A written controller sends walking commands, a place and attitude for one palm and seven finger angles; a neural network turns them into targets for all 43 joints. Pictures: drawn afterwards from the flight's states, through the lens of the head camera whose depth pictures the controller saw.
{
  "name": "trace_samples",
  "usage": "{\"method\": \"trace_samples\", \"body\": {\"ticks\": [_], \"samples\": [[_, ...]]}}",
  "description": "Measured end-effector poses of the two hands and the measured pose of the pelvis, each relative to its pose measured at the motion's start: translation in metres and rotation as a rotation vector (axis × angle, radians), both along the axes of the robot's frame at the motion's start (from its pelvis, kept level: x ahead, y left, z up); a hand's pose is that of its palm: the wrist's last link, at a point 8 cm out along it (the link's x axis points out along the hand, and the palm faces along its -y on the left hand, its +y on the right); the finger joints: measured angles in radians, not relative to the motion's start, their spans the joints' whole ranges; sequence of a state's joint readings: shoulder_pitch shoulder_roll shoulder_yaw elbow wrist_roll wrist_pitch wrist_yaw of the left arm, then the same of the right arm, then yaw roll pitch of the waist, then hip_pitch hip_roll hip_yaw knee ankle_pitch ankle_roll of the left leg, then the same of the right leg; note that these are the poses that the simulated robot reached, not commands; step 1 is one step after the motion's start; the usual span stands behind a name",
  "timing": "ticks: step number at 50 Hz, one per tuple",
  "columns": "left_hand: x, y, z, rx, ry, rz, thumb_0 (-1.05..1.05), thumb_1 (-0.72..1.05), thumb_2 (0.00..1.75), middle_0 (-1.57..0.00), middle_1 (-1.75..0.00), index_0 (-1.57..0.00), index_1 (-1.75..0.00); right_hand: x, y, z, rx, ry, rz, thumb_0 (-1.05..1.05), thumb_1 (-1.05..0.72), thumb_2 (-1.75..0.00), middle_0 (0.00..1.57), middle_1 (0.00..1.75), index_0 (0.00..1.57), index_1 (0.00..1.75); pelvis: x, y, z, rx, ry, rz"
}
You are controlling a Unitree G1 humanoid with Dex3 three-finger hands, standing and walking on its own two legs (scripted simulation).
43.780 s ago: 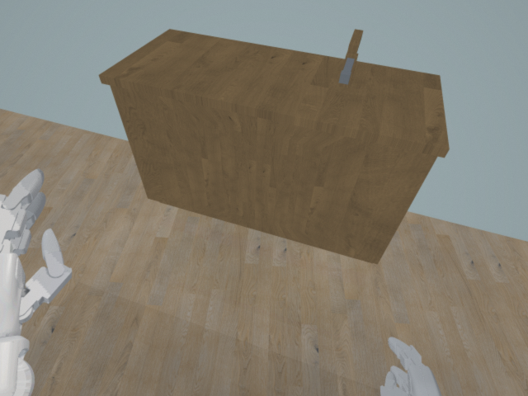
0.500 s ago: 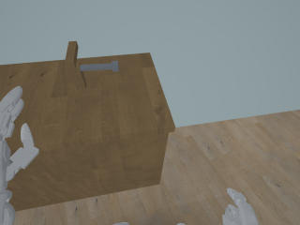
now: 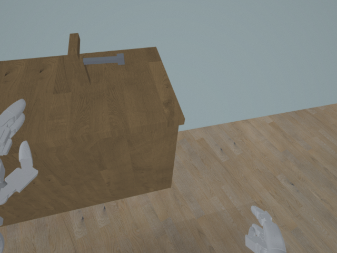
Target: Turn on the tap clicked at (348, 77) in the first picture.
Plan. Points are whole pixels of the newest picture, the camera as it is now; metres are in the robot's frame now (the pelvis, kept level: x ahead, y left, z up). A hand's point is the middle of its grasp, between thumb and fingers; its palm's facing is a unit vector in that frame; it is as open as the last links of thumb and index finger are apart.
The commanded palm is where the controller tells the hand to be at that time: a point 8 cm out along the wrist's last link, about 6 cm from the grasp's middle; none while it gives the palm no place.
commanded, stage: stop stepping back and stand still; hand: left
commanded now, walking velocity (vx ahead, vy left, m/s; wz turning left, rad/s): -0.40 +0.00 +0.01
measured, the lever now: (120, 59) +0.72 +0.21 +0.05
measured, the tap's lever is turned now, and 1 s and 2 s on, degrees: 86 86 86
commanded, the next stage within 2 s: stand and check the lever's angle in 1.44 s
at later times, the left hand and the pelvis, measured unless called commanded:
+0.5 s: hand out of the picture +0.11 +0.24 +0.17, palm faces +0.42 -0.82 -0.39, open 7.4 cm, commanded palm +0.05 +0.28 +0.18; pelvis -0.10 -0.01 +0.00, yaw +1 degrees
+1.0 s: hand out of the picture +0.12 +0.26 +0.16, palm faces +0.44 -0.81 -0.38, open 7.4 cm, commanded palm +0.07 +0.29 +0.18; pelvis -0.08 +0.00 +0.00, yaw +2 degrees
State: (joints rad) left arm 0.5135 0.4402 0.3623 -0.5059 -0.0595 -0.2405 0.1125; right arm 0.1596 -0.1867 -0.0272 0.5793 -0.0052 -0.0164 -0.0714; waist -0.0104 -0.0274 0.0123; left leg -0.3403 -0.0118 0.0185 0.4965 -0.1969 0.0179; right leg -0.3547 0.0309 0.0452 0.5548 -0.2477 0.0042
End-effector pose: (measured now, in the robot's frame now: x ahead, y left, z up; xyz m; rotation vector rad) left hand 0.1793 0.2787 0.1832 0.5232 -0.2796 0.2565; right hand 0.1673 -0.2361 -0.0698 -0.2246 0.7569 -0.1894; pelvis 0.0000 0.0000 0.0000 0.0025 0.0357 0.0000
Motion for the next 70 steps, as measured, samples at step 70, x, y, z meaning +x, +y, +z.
{"method": "trace_samples", "body": {"ticks": [70], "samples": [[-0.067, 0.021, -0.006, -0.094, 0.047, 0.110, 0.02, 0.89, 0.89, -0.21, -0.30, -0.21, -0.30, -0.054, 0.026, 0.005, 0.041, -0.041, 0.048, 0.01, -0.90, -0.90, 0.20, 0.29, 0.20, 0.30, -0.057, 0.016, 0.007, -0.015, -0.052, 0.015]]}}
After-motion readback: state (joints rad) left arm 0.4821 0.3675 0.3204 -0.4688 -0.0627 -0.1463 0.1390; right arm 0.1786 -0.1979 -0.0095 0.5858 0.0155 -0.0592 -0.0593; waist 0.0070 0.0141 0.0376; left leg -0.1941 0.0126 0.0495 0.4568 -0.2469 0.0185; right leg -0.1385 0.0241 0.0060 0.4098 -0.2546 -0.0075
